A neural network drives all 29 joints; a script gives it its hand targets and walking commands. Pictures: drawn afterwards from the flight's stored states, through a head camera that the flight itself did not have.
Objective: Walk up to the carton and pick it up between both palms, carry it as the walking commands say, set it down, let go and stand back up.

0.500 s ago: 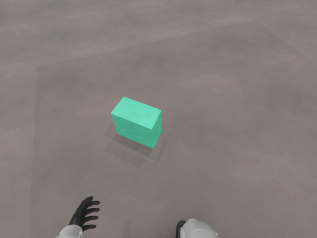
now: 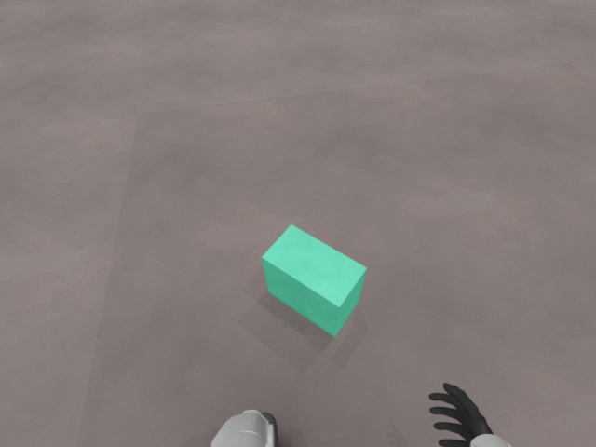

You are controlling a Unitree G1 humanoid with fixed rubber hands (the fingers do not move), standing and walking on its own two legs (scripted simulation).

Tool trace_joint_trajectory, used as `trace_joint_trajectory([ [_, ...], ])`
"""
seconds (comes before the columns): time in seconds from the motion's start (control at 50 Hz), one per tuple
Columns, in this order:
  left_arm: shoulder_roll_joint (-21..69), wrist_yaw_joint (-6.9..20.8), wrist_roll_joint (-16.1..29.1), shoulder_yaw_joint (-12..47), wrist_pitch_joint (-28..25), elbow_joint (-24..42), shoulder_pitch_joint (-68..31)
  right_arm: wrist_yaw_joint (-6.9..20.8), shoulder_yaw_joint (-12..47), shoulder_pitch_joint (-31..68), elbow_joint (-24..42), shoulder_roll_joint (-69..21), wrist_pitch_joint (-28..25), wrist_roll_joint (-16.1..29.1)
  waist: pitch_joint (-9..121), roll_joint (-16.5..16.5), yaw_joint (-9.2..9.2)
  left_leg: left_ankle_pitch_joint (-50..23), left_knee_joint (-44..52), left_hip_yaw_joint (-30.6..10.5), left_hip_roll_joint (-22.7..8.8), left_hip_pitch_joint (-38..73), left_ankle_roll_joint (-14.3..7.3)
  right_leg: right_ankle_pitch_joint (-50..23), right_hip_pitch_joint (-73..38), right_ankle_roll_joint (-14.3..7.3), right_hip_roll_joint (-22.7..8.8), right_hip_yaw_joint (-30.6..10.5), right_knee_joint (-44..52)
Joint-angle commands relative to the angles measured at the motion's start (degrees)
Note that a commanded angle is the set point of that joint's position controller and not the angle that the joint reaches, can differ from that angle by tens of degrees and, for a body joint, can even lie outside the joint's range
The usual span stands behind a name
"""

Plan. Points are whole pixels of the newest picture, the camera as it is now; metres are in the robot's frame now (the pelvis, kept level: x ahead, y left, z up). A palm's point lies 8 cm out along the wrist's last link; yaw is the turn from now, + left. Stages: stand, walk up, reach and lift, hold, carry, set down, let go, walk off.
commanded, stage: walk up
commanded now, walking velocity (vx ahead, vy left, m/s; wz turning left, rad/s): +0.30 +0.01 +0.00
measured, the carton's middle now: (313, 281) +0.67 +0.03 -0.65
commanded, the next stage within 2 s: none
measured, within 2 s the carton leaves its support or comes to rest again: neither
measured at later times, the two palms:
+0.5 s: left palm (185, 374) +0.22 +0.22 -0.14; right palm out of the picture +0.06 -0.24 -0.13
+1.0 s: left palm (192, 415) +0.16 +0.20 -0.14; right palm out of the picture +0.14 -0.25 -0.14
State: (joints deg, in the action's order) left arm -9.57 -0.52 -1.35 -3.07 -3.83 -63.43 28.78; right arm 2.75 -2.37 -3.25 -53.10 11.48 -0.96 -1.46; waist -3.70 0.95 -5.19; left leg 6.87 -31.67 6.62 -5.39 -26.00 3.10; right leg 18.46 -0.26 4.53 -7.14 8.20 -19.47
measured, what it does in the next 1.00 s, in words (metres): walks ahead: left foot, then right foot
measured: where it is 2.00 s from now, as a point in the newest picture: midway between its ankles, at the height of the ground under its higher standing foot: (302, 446)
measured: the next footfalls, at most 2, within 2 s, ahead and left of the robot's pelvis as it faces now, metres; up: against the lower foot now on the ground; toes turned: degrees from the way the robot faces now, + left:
left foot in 0.04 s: +0.18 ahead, +0.11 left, +0.00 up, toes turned +4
right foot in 0.50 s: +0.23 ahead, -0.15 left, +0.00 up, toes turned -7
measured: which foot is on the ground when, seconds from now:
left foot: up 0.00-0.02, down 0.04-1.00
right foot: down 0.00-0.04, up 0.06-0.48, down 0.50-1.00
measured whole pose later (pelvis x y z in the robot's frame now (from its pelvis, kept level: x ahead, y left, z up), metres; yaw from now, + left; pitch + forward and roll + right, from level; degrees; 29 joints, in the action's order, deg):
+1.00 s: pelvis +0.15 -0.03 +0.01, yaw +0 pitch -1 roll +0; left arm -9.2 -1.5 -0.9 -1.4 -0.3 -64.1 13.7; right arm -1.8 -1.1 -16.1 -65.4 8.9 -0.4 -0.8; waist -1.9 -0.6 -0.8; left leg 12.6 -21.4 3.8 -2.8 -7.5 1.5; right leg 7.8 12.1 0.1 -2.7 6.0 -21.2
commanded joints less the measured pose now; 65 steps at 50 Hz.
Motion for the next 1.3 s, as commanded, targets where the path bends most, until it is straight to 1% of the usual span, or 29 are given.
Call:
trace_joint_trajectory([
  [0.0, -8.6, -0.1, 0.8, -1.5, 0.5, 0.7, -0.3, -2.0, -1.8, -13.7, -2.6, 6.7, -2.2, -0.5, 4.0, -3.9, 7.85, 1.3, 6.3, 2.7, 1.8, 21.9, -1.1, -16.8, 11.0, -7.1, -3.9, -1.2, -12.0],
  [0.02, -6.3, -0.1, 0.8, -1.1, 0.4, 1.1, 1.1, -2.8, -3.1, -20.6, -4.1, 11.4, -3.0, -1.5, 8.9, 5.3, 9.81, -6.7, 6.9, -7.7, -8.0, 30.7, -2.5, -5.7, 18.6, -5.0, -0.8, -0.5, -25.5],
  [0.04, -2.4, -0.6, 1.2, -0.1, 0.8, 2.4, 5.1, -3.0, -4.3, -23.7, -4.2, 16.8, -2.7, -0.7, 15.2, 18.2, 10.64, -14.9, 14.3, -28.2, -23.8, 37.0, -9.3, 16.8, 29.3, -3.5, 4.8, -1.9, -39.4],
  [0.06, -5.5, -0.7, 0.5, -1.4, 2.1, 0.7, 5.1, -3.1, -4.1, -24.4, -3.7, 17.2, -2.5, 0.4, 15.8, 9.9, 9.41, -17.8, 16.1, -35.8, -28.4, 33.5, -10.8, 16.4, 29.5, -2.8, 2.4, -8.9, -48.4],
  [0.08, -5.6, -0.5, 0.2, -1.4, 2.5, 1.2, 2.2, -3.3, -3.2, -19.1, -3.5, 13.9, -2.6, 0.6, 11.1, 7.3, 7.08, -18.7, 16.2, -30.4, -24.9, 27.2, -10.5, 11.3, 29.3, -2.8, 0.7, -10.7, -50.4],
  [0.1, -4.1, -0.2, 0.1, -0.9, 2.7, 1.5, 0.5, -3.3, -2.3, -14.5, -2.9, 9.6, -2.7, 0.7, 5.8, 6.4, 5.31, -19.0, 16.1, -22.6, -20.2, 21.0, -9.5, 6.6, 28.8, -2.9, -0.4, -10.7, -49.0],
  [0.12, -3.7, 0.2, 0.0, -0.9, 3.1, 1.6, -0.1, -3.3, -1.8, -11.4, -2.3, 6.7, -2.9, 1.0, 3.6, 8.0, 3.90, -17.2, 16.7, -16.8, -15.8, 17.2, -7.8, 3.3, 27.6, -2.8, -1.2, -10.2, -46.5],
  [0.14, -4.1, 0.6, -0.1, -1.0, 3.7, 1.6, 0.4, -3.2, -1.7, -10.2, -2.1, 5.9, -3.0, 0.8, 3.8, 10.1, 3.50, -15.6, 17.2, -12.6, -13.2, 14.9, -6.9, 1.4, 25.6, -2.7, -0.6, -8.7, -45.0],
  [0.16, -4.0, 0.8, -0.2, -1.2, 4.3, 1.7, -0.1, -3.1, -1.7, -11.0, -2.4, 5.9, -3.2, 0.7, 4.1, 10.6, 3.71, -15.2, 17.5, -10.7, -12.4, 14.2, -6.6, 0.1, 24.6, -2.6, 0.1, -7.6, -44.2],
  [0.2, -3.8, 1.1, -0.3, -1.0, 5.0, 2.4, -3.0, -3.3, -1.7, -14.2, -3.7, 6.1, -3.5, 0.5, 4.2, 9.8, 4.50, -13.6, 18.1, -10.1, -12.7, 14.9, -7.0, -1.7, 25.7, -2.4, 0.7, -6.8, -42.8],
  [0.26, -3.7, 1.5, -0.4, -0.6, 5.6, 3.6, -9.0, -3.5, -1.8, -17.3, -5.4, 6.5, -3.5, 0.3, 1.7, 9.6, 5.61, -6.3, 20.2, -9.9, -13.4, 14.8, -8.4, -3.7, 28.7, -1.7, 0.5, -6.1, -38.2],
  [0.32, -3.9, 2.0, -0.2, -0.2, 5.7, 5.0, -14.7, -3.6, -2.0, -19.2, -6.6, 7.2, -3.2, -0.1, -0.4, 9.7, 6.70, 3.0, 22.2, -9.5, -13.4, 14.3, -9.3, -5.3, 29.3, -1.1, 0.6, -5.1, -31.0],
  [0.36, -3.6, 2.1, -0.1, -0.1, 5.6, 5.9, -17.9, -3.6, -2.0, -18.8, -6.7, 7.7, -3.0, -0.5, -1.2, 9.9, 7.16, 6.1, 22.7, -8.6, -13.0, 12.7, -9.4, -6.6, 26.6, -1.2, 0.7, -5.0, -24.4],
  [0.38, -3.2, 1.8, 0.2, 0.1, 5.2, 6.0, -18.3, -3.6, -1.5, -17.6, -6.6, 7.2, -3.1, -0.7, -0.6, 10.6, 7.02, 5.9, 22.3, -6.6, -11.3, 11.2, -9.3, -7.2, 22.8, -1.8, 1.5, -4.5, -20.3],
  [0.4, -2.7, 1.4, 0.7, 0.4, 4.7, 6.0, -18.5, -3.5, -0.8, -16.9, -6.9, 6.3, -3.0, -0.9, -0.2, 12.2, 7.14, 2.1, 20.8, -4.3, -9.0, 11.1, -9.8, -6.5, 19.5, -2.1, 3.0, -3.5, -17.0],
  [0.42, -2.6, 0.7, 1.0, 0.4, 4.0, 5.8, -17.6, -3.9, -0.3, -16.7, -8.0, 5.8, -2.2, -0.5, 0.5, 12.3, 6.03, -12.6, 15.5, -1.9, -6.1, 13.8, -9.6, -7.4, 16.9, -2.2, 4.6, -2.9, -11.6],
  [0.44, -3.6, 0.0, 1.3, 0.0, 3.4, 4.6, -15.1, -4.0, -0.4, -17.5, -8.7, 6.3, -1.5, 0.2, 1.8, 10.4, 5.05, -22.1, 11.1, -1.6, -6.2, 16.3, -8.9, -9.5, 14.0, -2.8, 5.5, -1.6, -4.7],
  [0.46, -4.6, -0.6, 1.2, -0.4, 2.8, 3.5, -12.3, -3.9, -0.2, -19.0, -9.0, 5.8, -1.4, 0.6, 4.2, 7.8, 4.71, -19.6, 8.8, -2.2, -5.5, 16.9, -7.3, -13.9, 9.0, -3.2, 4.4, -1.2, 0.6],
  [0.48, -6.6, -0.9, 0.6, -1.0, 2.2, 2.8, -10.5, -4.0, 0.1, -20.6, -9.2, 4.1, -1.2, 0.8, 6.1, 4.6, 4.71, -10.1, 7.3, -3.4, -4.5, 14.4, -5.4, -21.9, 4.3, -3.6, 0.1, -4.4, 0.3],
  [0.5, -9.6, -0.8, -0.1, -1.4, 1.7, 2.5, -10.6, -4.2, 0.4, -23.0, -8.9, 1.4, -0.8, 0.8, 6.2, -4.2, 5.98, 6.6, 3.4, -3.2, -1.6, 10.0, -3.5, -33.2, 2.2, -4.2, -8.0, -13.1, 0.2],
  [0.52, -11.0, -0.7, 0.9, -1.3, 2.5, 3.6, -15.1, -4.5, 0.9, -25.2, -8.8, 0.2, 0.1, 1.5, 7.1, -15.5, 5.70, 16.3, 2.9, -1.2, 0.9, 10.1, -1.6, -33.4, 5.0, -8.5, -10.5, -15.5, 1.6],
  [0.54, -9.7, -0.9, 0.6, -1.3, 3.0, 3.0, -16.2, -4.8, 0.6, -23.9, -9.4, 1.4, 1.2, 1.4, 5.2, -16.2, 5.69, 17.9, 0.3, -1.7, 1.2, 10.0, -1.6, -25.6, 7.0, -9.6, -9.2, -16.0, 3.8],
  [0.58, -6.9, -1.2, 0.6, -0.6, 3.5, 3.1, -18.3, -4.7, 0.3, -21.5, -9.3, 1.7, 2.0, 1.2, 2.8, -14.2, 6.40, 14.6, 0.1, -2.8, 1.9, 10.1, -2.0, -17.3, 9.7, -9.3, -7.0, -14.2, 5.8],
  [0.62, -6.5, -1.5, 0.6, -0.5, 3.6, 3.3, -18.9, -4.5, 0.7, -21.6, -10.5, 1.0, 1.7, 0.9, 2.7, -11.8, 6.74, 9.0, 3.8, -2.5, 1.3, 13.4, -2.0, -14.6, 11.7, -8.4, -5.8, -12.1, 5.7],
  [0.68, -5.9, -1.5, 0.5, 0.0, 3.8, 3.3, -19.1, -4.6, 0.9, -21.2, -11.3, 1.3, 1.1, 0.5, 2.0, -8.6, 6.18, 3.7, 9.8, -3.6, -0.3, 15.7, -2.6, -4.8, 13.6, -6.6, -3.9, -10.8, 6.1],
  [0.7, -5.6, -1.4, 0.6, 0.3, 3.8, 3.3, -18.7, -4.5, 0.7, -19.6, -11.5, 2.0, 1.0, 0.6, 0.6, -5.4, 5.80, 3.5, 10.5, -4.0, -0.6, 14.9, -2.7, -2.9, 14.3, -6.0, -3.1, -10.2, 6.4],
  [0.76, -5.4, -1.2, 0.6, 0.6, 3.4, 2.3, -16.6, -4.5, 0.8, -18.0, -11.6, 1.4, 0.7, 0.5, 1.4, -1.7, 5.25, 1.9, 12.6, -4.6, -1.1, 15.8, -2.9, -5.9, 12.4, -5.3, -1.7, -8.8, 4.6],
  [0.94, -4.2, -1.1, 0.5, 1.1, 3.2, 0.7, -13.5, -4.7, 0.7, -16.9, -11.9, 1.4, 0.4, 0.6, 0.4, -0.1, 4.74, 2.9, 14.9, -5.7, -1.4, 15.4, -3.3, -7.4, 11.8, -4.4, -0.5, -7.2, 3.3],
  [1.28, -2.3, -1.6, 0.7, 1.2, 3.1, -0.5, -8.5, -5.0, 0.5, -17.9, -12.7, 0.7, 0.1, 0.9, -0.6, -1.0, 4.36, 1.6, 15.8, -6.1, -1.5, 15.5, -3.7, -11.2, 10.4, -3.8, -0.3, -6.0, 2.0],
])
